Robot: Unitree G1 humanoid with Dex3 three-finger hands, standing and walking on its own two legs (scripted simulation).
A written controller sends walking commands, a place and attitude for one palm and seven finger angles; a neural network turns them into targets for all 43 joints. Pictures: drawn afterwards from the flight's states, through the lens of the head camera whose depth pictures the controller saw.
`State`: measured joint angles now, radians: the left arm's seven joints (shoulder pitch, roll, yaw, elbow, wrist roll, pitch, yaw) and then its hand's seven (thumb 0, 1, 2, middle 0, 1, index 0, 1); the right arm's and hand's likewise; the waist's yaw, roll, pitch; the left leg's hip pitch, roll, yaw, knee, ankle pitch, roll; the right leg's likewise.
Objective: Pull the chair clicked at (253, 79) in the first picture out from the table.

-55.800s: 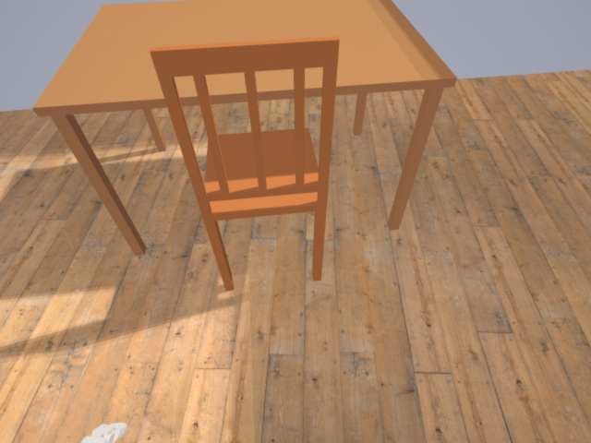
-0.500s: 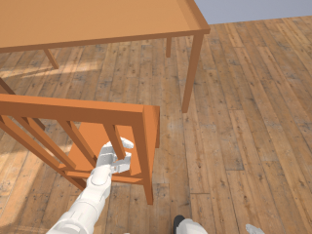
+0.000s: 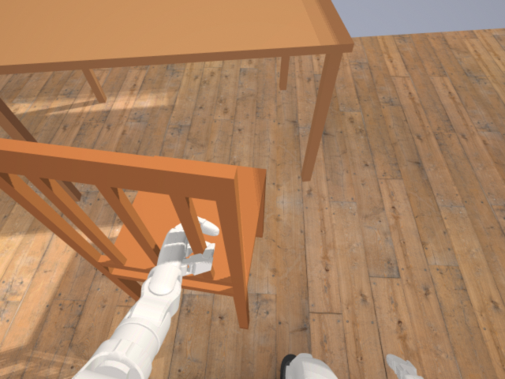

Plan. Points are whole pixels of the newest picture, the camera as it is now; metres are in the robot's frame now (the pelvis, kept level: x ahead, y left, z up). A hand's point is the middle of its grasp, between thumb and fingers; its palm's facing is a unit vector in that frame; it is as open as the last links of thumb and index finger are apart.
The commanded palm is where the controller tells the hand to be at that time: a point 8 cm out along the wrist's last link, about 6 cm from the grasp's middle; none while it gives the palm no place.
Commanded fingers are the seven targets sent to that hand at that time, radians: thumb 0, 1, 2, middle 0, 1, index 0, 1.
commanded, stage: step backward, pulling the chair out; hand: left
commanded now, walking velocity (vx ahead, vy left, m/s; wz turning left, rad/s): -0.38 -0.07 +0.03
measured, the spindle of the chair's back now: (142, 235) +0.36 +0.21 -0.05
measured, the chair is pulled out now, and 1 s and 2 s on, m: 0.38 0.46 0.67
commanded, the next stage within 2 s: none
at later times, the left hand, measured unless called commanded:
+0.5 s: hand (204, 273) +0.29 +0.09 -0.06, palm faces -0.07 -0.98 -0.17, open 5.5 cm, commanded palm +0.28 +0.14 -0.06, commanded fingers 0.00 0.90 0.90 -0.50 -1.45 -0.50 -1.45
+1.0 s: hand (200, 302) +0.24 +0.09 -0.06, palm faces -0.06 -0.98 -0.17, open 5.6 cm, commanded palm +0.22 +0.14 -0.05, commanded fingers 0.00 0.90 0.90 -0.50 -1.45 -0.50 -1.45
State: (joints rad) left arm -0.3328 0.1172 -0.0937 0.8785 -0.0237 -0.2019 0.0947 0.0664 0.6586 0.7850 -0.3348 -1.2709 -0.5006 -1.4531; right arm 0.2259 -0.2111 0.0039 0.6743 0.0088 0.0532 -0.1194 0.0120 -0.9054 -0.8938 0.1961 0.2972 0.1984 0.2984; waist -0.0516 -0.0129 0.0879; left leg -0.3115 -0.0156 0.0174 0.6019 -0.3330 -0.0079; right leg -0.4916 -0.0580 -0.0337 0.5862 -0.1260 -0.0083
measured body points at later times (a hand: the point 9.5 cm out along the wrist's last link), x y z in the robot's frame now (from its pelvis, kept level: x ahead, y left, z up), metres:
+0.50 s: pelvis -0.03 -0.01 +0.00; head +0.05 -0.03 +0.44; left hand +0.29 +0.14 -0.04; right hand +0.08 -0.26 -0.13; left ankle -0.04 +0.12 -0.72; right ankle +0.05 -0.12 -0.72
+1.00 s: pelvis -0.09 -0.01 +0.01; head +0.00 -0.03 +0.45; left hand +0.24 +0.15 -0.04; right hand +0.02 -0.24 -0.13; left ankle -0.07 +0.13 -0.71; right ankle -0.08 -0.12 -0.72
